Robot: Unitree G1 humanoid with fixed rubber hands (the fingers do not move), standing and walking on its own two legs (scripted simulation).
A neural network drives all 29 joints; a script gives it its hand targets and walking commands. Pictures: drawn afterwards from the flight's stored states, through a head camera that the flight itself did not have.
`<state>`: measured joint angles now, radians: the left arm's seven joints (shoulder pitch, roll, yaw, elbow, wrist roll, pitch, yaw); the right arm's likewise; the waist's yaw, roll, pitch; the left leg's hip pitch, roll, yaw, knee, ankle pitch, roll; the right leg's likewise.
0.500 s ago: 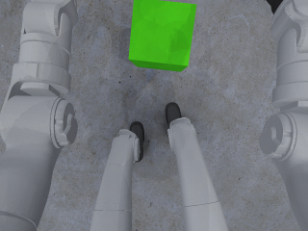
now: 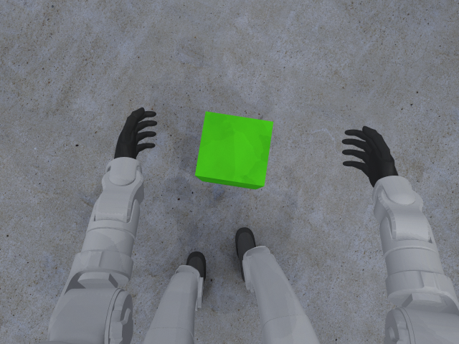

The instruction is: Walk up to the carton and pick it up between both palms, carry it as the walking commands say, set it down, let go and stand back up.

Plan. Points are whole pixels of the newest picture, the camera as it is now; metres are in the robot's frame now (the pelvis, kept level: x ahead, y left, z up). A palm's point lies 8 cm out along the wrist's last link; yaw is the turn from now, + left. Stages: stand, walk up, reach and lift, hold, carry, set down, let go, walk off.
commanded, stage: let go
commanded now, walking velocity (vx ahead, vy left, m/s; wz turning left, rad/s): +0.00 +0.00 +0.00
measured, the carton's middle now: (233, 155) +0.47 -0.05 -0.60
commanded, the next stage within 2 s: stand in 0.98 s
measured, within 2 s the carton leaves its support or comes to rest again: neither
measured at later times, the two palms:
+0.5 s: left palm (30, 287) +0.22 +0.26 -0.03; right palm (374, 291) +0.18 -0.20 -0.02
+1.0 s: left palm (42, 303) +0.20 +0.24 -0.02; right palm (395, 277) +0.19 -0.23 -0.02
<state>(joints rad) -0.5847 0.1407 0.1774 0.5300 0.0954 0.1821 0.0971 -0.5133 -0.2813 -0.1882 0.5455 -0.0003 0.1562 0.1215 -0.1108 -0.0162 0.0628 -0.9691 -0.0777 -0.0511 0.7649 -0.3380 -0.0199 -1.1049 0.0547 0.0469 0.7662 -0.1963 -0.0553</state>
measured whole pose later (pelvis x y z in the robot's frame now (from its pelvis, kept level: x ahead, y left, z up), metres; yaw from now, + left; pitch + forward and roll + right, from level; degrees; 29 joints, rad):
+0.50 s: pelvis +0.03 +0.05 +0.05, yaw -1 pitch +6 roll -1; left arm 0.15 0.16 0.07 0.47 0.03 0.02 -0.01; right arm 0.22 -0.21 -0.06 0.44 0.01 0.02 0.09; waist -0.03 0.00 0.02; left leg -0.30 -0.07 -0.07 0.51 -0.31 0.05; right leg -0.40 0.04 0.05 0.45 -0.16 0.00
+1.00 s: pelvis +0.04 +0.02 +0.05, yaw -2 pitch -4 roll +0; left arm 0.21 0.20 0.00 0.47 -0.01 0.09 -0.03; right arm 0.22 -0.23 -0.06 0.42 -0.04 0.21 0.03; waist 0.03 0.01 0.10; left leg -0.06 -0.04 -0.07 0.48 -0.35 0.02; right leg -0.20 0.07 0.03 0.49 -0.23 -0.04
